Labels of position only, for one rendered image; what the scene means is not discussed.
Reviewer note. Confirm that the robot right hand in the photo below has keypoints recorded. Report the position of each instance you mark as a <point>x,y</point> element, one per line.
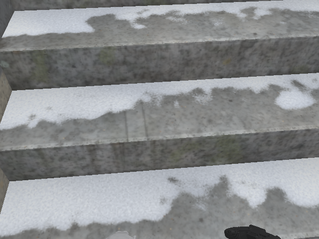
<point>248,232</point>

